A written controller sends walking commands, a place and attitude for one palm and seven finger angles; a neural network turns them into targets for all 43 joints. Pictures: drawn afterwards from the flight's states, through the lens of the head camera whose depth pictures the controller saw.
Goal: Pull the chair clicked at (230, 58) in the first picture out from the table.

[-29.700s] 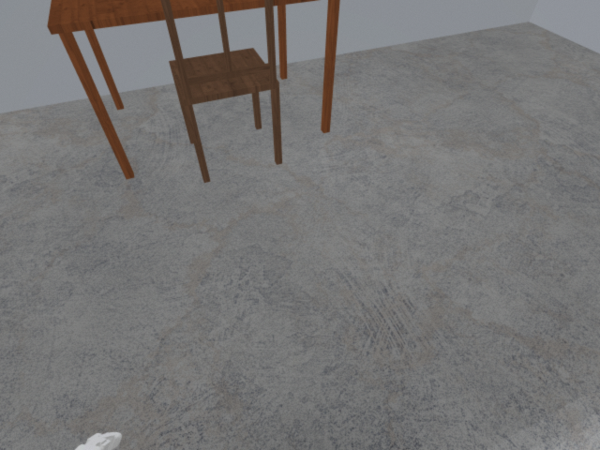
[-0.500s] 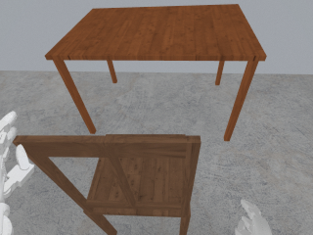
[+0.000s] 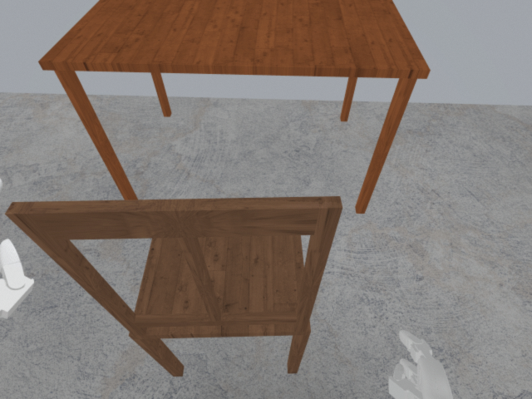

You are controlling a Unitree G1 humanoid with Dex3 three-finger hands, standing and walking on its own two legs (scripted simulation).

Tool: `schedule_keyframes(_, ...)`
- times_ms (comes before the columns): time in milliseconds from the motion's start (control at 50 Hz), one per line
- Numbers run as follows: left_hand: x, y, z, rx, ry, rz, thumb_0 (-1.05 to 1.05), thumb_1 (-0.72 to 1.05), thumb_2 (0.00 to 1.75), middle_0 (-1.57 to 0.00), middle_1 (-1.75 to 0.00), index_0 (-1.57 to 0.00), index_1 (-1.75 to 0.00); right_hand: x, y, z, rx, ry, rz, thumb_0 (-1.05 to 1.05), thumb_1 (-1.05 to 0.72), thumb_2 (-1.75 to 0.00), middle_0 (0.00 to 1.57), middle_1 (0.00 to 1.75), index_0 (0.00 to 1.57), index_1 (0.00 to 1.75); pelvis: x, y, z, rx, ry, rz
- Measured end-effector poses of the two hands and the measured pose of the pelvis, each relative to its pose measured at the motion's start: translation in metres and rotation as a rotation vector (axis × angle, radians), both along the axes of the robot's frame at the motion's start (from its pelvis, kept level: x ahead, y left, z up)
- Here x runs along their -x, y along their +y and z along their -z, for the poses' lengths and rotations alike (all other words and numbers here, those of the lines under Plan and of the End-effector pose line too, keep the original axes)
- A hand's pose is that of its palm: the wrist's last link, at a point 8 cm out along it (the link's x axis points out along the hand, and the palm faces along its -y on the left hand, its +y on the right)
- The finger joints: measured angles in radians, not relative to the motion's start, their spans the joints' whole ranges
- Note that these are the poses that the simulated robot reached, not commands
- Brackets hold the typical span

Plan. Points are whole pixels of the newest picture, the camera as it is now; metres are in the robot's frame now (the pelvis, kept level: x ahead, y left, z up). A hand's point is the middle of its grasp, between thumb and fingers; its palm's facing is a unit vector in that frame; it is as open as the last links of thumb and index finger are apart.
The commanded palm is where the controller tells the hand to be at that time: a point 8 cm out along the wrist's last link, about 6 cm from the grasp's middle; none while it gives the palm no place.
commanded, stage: step back with the hand held close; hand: left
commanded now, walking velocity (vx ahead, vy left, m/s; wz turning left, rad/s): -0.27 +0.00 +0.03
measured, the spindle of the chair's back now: (204, 284) +0.31 +0.13 -0.06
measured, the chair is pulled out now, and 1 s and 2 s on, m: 0.54 0.54 0.54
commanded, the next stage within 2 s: stop stepping back and stand still in 1.74 s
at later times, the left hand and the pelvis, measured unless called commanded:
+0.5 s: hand (16, 308) +0.18 +0.26 +0.16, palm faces +0.45 -0.72 -0.53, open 7.4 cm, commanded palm +0.10 +0.30 +0.18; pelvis -0.03 -0.01 -0.01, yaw +1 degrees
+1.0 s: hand (2, 319) +0.16 +0.26 +0.17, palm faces +0.49 -0.70 -0.52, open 7.4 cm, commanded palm +0.09 +0.29 +0.18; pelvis -0.04 -0.01 -0.02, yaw +2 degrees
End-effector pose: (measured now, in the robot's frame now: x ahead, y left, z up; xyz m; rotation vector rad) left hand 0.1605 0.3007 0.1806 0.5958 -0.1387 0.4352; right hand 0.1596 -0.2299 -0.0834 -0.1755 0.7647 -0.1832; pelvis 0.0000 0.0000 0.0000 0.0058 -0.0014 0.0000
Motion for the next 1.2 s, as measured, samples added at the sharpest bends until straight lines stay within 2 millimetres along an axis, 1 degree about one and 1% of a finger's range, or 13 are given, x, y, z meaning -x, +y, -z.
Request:
schedule_keyframes(100,0.015,-0.005,0.002,0.021,-0.033,-0.009,0.02,0.89,0.9,-0.21,-0.3,-0.22,-0.3,0.013,-0.001,0.0,0.011,-0.008,-0.023,0.02,-0.9,-0.9,0.2,0.3,0.2,0.3,0.012,-0.004,0.003,0.003,-0.002,-0.003)
schedule_keyframes(200,0.025,-0.007,-0.001,0.009,-0.062,-0.007,0.02,0.89,0.9,-0.21,-0.3,-0.22,-0.3,0.026,-0.006,0.0,0.025,-0.006,-0.032,0.02,-0.9,-0.89,0.2,0.3,0.2,0.3,0.022,-0.006,0.004,0.007,0.004,-0.003)
schedule_keyframes(320,0.028,-0.004,-0.002,-0.01,-0.06,-0.006,0.02,0.89,0.9,-0.21,-0.3,-0.22,-0.3,0.04,-0.013,0.002,0.04,0.01,-0.02,0.02,-0.9,-0.89,0.2,0.3,0.2,0.3,0.029,-0.006,0.005,0.009,0.014,-0.004)
schedule_keyframes(420,0.027,-0.003,0.0,-0.03,-0.05,0.004,0.02,0.89,0.9,-0.21,-0.3,-0.22,-0.3,0.047,-0.017,0.004,0.05,0.03,-0.011,0.02,-0.9,-0.9,0.2,0.3,0.2,0.3,0.031,-0.005,0.006,0.009,0.023,-0.008)
schedule_keyframes(520,0.027,-0.006,-0.002,-0.058,-0.059,0.024,0.02,0.89,0.9,-0.21,-0.3,-0.22,-0.3,0.046,-0.017,0.007,0.051,0.036,-0.011,0.02,-0.9,-0.9,0.2,0.3,0.2,0.3,0.032,-0.005,0.009,0.009,0.029,-0.014)
schedule_keyframes(700,0.029,-0.011,-0.008,-0.073,-0.102,0.04,0.02,0.89,0.9,-0.21,-0.3,-0.22,-0.3,0.034,-0.013,0.011,0.037,0.016,-0.026,0.02,-0.9,-0.89,0.2,0.3,0.2,0.3,0.033,-0.008,0.012,0.01,0.04,-0.017)
schedule_keyframes(840,0.033,-0.002,-0.005,-0.078,-0.085,0.044,0.01,0.89,0.9,-0.21,-0.3,-0.22,-0.3,0.034,-0.01,0.003,0.06,0.017,-0.028,0.02,-0.9,-0.89,0.2,0.3,0.2,0.3,0.037,-0.003,0.009,0.012,0.052,-0.02)
schedule_keyframes(920,0.038,0.001,-0.006,-0.107,-0.098,0.031,0.02,0.89,0.9,-0.21,-0.3,-0.22,-0.3,0.034,-0.008,0.004,0.06,-0.004,-0.033,0.02,-0.9,-0.89,0.2,0.3,0.2,0.3,0.035,-0.005,0.013,0.016,0.043,-0.04)
schedule_keyframes(980,0.041,-0.003,-0.007,-0.105,-0.13,0.019,0.02,0.89,0.9,-0.21,-0.3,-0.22,-0.3,0.031,-0.008,0.008,0.051,-0.012,-0.05,0.02,-0.9,-0.89,0.2,0.3,0.2,0.3,0.035,-0.011,0.017,0.015,0.034,-0.039)
schedule_keyframes(1040,0.043,-0.012,-0.007,-0.082,-0.165,0.025,0.02,0.89,0.9,-0.21,-0.3,-0.22,-0.3,0.03,-0.009,0.013,0.042,-0.013,-0.068,0.02,-0.9,-0.89,0.2,0.3,0.2,0.3,0.037,-0.015,0.019,0.016,0.031,-0.038)
schedule_keyframes(1120,0.042,-0.02,-0.008,-0.05,-0.178,0.06,0.02,0.89,0.9,-0.21,-0.3,-0.22,-0.3,0.035,-0.013,0.013,0.05,0.015,-0.073,0.02,-0.9,-0.89,0.2,0.3,0.2,0.3,0.043,-0.014,0.016,0.018,0.04,-0.045)
schedule_keyframes(1200,0.047,-0.01,-0.005,-0.069,-0.132,0.088,0.01,0.89,0.9,-0.21,-0.3,-0.22,-0.3,0.047,-0.014,0.006,0.073,0.039,-0.047,0.02,-0.9,-0.89,0.2,0.3,0.2,0.3,0.051,-0.007,0.012,0.017,0.042,-0.038)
